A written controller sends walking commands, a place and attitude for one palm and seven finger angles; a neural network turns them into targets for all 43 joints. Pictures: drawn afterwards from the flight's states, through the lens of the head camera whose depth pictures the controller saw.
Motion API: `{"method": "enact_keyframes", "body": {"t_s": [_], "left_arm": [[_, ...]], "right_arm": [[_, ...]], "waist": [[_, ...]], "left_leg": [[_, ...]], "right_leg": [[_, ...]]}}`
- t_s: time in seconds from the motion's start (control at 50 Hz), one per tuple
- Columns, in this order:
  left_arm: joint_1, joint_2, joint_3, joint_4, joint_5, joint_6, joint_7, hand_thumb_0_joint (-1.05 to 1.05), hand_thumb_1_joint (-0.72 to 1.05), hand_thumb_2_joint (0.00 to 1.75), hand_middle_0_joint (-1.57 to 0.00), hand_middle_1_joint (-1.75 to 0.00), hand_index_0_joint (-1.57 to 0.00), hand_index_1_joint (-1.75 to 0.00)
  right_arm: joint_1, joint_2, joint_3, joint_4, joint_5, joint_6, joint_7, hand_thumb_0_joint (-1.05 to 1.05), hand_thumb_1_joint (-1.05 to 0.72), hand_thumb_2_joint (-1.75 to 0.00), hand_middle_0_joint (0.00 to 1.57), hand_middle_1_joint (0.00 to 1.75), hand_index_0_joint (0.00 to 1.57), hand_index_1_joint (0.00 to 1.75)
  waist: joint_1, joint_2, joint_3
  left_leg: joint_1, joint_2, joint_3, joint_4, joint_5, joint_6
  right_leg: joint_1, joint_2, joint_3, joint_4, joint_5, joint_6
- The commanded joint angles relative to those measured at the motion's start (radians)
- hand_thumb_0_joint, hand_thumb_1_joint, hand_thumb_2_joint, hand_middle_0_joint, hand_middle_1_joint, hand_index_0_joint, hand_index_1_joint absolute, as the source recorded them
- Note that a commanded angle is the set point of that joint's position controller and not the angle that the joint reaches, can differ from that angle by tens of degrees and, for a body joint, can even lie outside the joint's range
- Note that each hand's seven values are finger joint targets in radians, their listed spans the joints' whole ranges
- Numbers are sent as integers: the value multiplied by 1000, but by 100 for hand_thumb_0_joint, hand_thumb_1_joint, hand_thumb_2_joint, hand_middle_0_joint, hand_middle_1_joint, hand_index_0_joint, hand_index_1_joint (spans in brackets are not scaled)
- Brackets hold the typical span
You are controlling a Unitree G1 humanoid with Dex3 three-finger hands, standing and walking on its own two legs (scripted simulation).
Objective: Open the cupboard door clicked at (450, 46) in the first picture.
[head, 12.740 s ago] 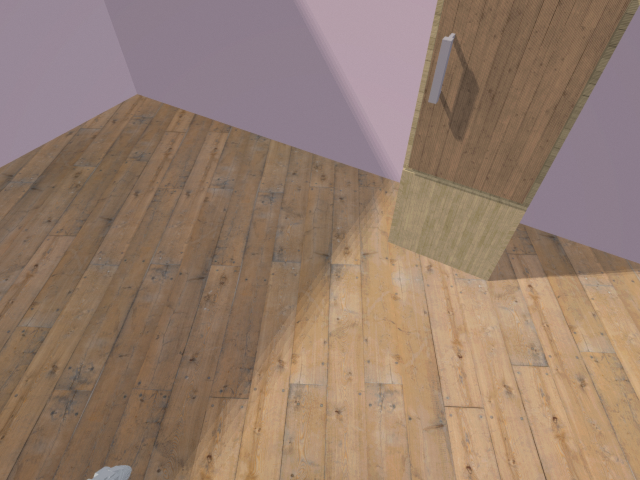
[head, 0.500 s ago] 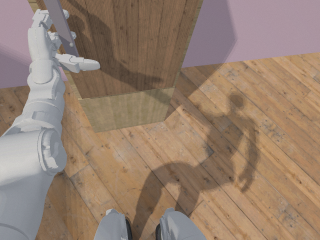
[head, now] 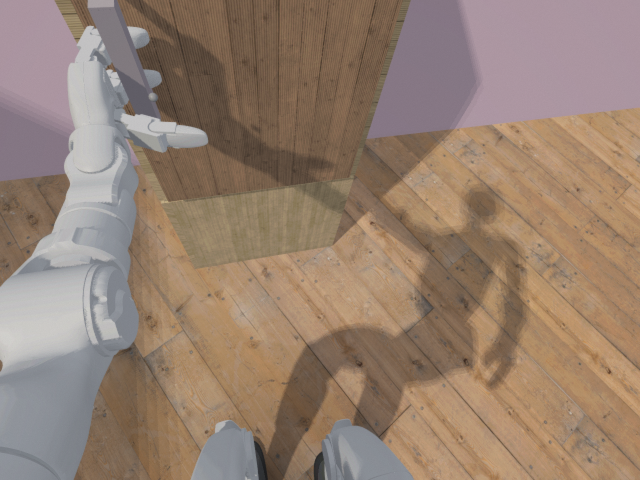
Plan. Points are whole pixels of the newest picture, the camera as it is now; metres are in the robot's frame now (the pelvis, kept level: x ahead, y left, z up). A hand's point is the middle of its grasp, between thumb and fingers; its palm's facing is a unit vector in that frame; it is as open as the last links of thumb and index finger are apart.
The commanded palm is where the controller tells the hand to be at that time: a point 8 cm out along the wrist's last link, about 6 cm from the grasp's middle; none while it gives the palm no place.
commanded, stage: close the thumb around the handle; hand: left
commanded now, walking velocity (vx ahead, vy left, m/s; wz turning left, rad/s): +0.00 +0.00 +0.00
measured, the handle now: (130, 58) +0.61 +0.14 +0.10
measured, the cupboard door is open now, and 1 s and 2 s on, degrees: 0 1 43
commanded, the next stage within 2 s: pull the door open along its arc in 0.70 s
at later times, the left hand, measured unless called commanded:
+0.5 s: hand (145, 99) +0.55 +0.13 +0.09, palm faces +0.09 -1.00 -0.01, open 7.6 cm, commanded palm +0.53 +0.16 +0.09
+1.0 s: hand (155, 103) +0.55 +0.12 +0.09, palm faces +0.08 -1.00 -0.01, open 6.1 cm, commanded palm +0.50 +0.15 +0.09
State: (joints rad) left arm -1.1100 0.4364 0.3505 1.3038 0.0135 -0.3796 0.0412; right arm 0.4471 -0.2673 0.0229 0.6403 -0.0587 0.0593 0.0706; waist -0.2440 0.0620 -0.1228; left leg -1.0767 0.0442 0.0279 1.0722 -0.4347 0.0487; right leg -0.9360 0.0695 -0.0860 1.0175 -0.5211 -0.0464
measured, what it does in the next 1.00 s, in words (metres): stands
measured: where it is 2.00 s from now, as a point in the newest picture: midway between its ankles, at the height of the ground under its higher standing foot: outside the picture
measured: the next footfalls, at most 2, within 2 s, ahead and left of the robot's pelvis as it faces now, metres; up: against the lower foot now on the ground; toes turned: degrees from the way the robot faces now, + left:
none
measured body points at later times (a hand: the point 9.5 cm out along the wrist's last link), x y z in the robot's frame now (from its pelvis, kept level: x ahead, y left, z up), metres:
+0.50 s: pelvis +0.00 +0.00 +0.00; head +0.14 +0.02 +0.43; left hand +0.54 +0.18 +0.09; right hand -0.04 -0.26 -0.11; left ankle +0.03 +0.09 -0.66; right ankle -0.03 -0.10 -0.66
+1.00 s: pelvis +0.00 +0.00 +0.00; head +0.13 +0.02 +0.43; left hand +0.54 +0.17 +0.09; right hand -0.05 -0.25 -0.11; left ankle +0.03 +0.09 -0.66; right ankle -0.03 -0.10 -0.66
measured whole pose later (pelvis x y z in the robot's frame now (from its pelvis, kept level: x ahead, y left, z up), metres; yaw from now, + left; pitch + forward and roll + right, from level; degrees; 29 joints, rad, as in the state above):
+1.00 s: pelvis +0.00 +0.00 +0.00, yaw +0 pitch +24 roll -3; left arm -1.03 0.38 0.33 1.22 -0.02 -0.41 0.06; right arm 0.46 -0.26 0.01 0.65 -0.06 0.07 0.08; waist -0.22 0.06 -0.14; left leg -1.05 0.04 0.04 1.06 -0.43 0.05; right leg -0.92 0.07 -0.07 1.01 -0.52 -0.04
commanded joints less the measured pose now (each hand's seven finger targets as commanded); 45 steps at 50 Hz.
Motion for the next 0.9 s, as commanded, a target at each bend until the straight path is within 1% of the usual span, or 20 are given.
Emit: {"method": "enact_keyframes", "body": {"t_s": [0.0, 0.02, 0.06, 0.08, 0.1, 0.12, 0.16, 0.18, 0.2, 0.26, 0.3, 0.34, 0.42, 0.48, 0.56, 0.62, 0.68, 0.78, 0.8, 0.88], "left_arm": [[-473, 227, 40, -249, -26, -84, 1, 0, -44, 32, -30, -121, -30, -121], [-485, 223, 31, -258, -25, -91, -3, 0, -39, 35, -31, -121, -31, -121], [-510, 206, 9, -303, -19, -114, -11, 0, -28, 40, -32, -122, -32, -122], [-486, 196, 0, -286, -12, -115, -15, 0, -22, 42, -32, -123, -32, -123], [-489, 168, -23, -279, -15, -111, -19, 0, -16, 44, -32, -124, -32, -124], [-480, 196, -2, -275, -14, -108, -22, 0, -11, 47, -33, -124, -33, -124], [-466, 182, -13, -253, -21, -95, -27, 0, 0, 52, -34, -125, -34, -125], [-469, 114, -64, -238, -27, -82, -35, 0, 6, 54, -34, -126, -34, -126], [-470, 125, -45, -223, -36, -72, -34, 0, 12, 56, -34, -127, -34, -127], [-460, 187, 8, -242, -50, -68, -33, 0, 28, 64, -36, -128, -36, -128], [-481, 126, -39, -249, -49, -76, -30, 0, 40, 68, -36, -130, -36, -130], [-472, 139, -26, -254, -39, -96, -22, 0, 51, 73, -37, -131, -37, -131], [-494, 141, -36, -241, -23, -106, -8, 0, 73, 83, -39, -133, -39, -133], [-510, 138, -42, -273, -15, -116, -3, 0, 90, 90, -40, -135, -40, -135], [-479, 147, -25, -239, -22, -98, -3, 0, 90, 90, -40, -135, -40, -135], [-493, 154, -24, -223, -19, -82, -1, 0, 90, 90, -40, -135, -40, -135], [-476, 192, 16, -231, -20, -83, 12, 0, 90, 90, -40, -135, -40, -135], [-472, 202, 18, -220, -10, -92, 18, 0, 90, 90, -40, -135, -40, -135], [-486, 133, -34, -254, -13, -98, 16, 0, 90, 90, -40, -135, -40, -135], [-394, 127, -20, -273, -22, -110, 11, 0, 90, 90, -40, -135, -40, -135]], "right_arm": [[219, -180, -61, -21, -2, -10, -13, 0, -90, -90, 20, 30, 20, 30], [219, -178, -59, -20, -3, -11, -14, 0, -90, -90, 20, 30, 20, 30], [217, -175, -63, -15, -1, -14, -13, 0, -90, -90, 20, 30, 20, 30], [215, -175, -64, -11, 0, -13, -11, 0, -90, -90, 20, 30, 20, 30], [214, -175, -65, -5, 0, -13, -10, 0, -90, -90, 20, 30, 20, 30], [220, -181, -68, -1, -1, -12, -11, 0, -90, -90, 20, 30, 20, 30], [224, -182, -67, -2, 2, -5, -14, 0, -90, -90, 20, 30, 20, 30], [214, -176, -68, -3, 5, -4, -12, 0, -90, -90, 20, 30, 20, 30], [221, -181, -69, 3, 2, -4, -13, 0, -90, -90, 20, 30, 20, 30], [222, -186, -68, -3, 4, -2, -19, 0, -90, -90, 20, 30, 20, 30], [214, -176, -64, -4, 3, -5, -14, 0, -90, -90, 20, 30, 20, 30], [214, -177, -67, 0, -2, -9, -12, 0, -90, -90, 20, 30, 20, 30], [208, -181, -67, 4, -4, -12, -8, 0, -90, -90, 20, 30, 20, 30], [210, -182, -72, 3, -5, -13, -7, 0, -90, -90, 20, 30, 20, 30], [210, -186, -71, 3, -3, -10, -9, 0, -90, -90, 20, 30, 20, 30], [215, -185, -69, 4, -1, -6, -13, 0, -90, -90, 20, 30, 20, 30], [216, -184, -65, -4, -3, -6, -15, 0, -90, -90, 20, 30, 20, 30], [212, -181, -60, -10, -4, -8, -13, 0, -90, -90, 20, 30, 20, 30], [206, -173, -62, -14, -4, -10, -8, 0, -90, -90, 20, 30, 20, 30], [202, -178, -71, -18, -4, -11, -4, 0, -90, -90, 20, 30, 20, 30]], "waist": [[0, 68, -533], [-9, 61, -526], [-10, 98, -567], [-1, 125, -551], [-17, 115, -537], [-10, 103, -538], [-11, 105, -529], [-26, 109, -504], [-27, 80, -490], [-4, 92, -518], [-18, 90, -490], [-11, 95, -489], [-22, 93, -473], [-18, 131, -538], [-10, 105, -533], [-22, 72, -506], [-2, 82, -524], [-8, 70, -484], [-15, 90, -500], [18, 105, -544]], "left_leg": [[489, -28, -83, -47, 442, 1], [481, -27, -83, -50, 437, 2], [528, -26, -86, -43, 461, 0], [542, -23, -91, -46, 462, -6], [549, -21, -90, -44, 455, -3], [546, -20, -91, -45, 449, -4], [559, -20, -96, -55, 466, -6], [559, -21, -95, -56, 447, -6], [547, -21, -97, -57, 433, -4], [547, -23, -93, -63, 459, -5], [550, -22, -99, -64, 455, -5], [555, -22, -101, -58, 458, -6], [537, -18, -107, -55, 411, -7], [594, -16, -115, -53, 453, -11], [574, -19, -110, -53, 448, -10], [545, -19, -108, -58, 424, -6], [535, -22, -102, -59, 441, -6], [496, -23, -95, -59, 407, -3], [521, -23, -96, -62, 414, -5], [572, -19, -97, -64, 457, -14]], "right_leg": [[149, 14, 75, -130, 509, 33], [156, 14, 76, -129, 513, 35], [140, 12, 78, -123, 527, 34], [115, 13, 72, -122, 505, 29], [98, 15, 70, -127, 496, 31], [104, 15, 69, -129, 487, 31], [101, 14, 65, -132, 494, 29], [76, 16, 61, -139, 474, 31], [78, 17, 60, -145, 465, 32], [114, 15, 65, -141, 495, 29], [88, 17, 59, -141, 480, 30], [76, 16, 60, -134, 471, 27], [45, 15, 59, -131, 418, 29], [36, 14, 56, -121, 430, 25], [55, 15, 56, -124, 438, 27], [64, 16, 56, -133, 432, 30], [90, 15, 58, -126, 451, 29], [92, 15, 64, -130, 439, 32], [83, 15, 62, -131, 442, 30], [86, 16, 54, -122, 455, 24]]}}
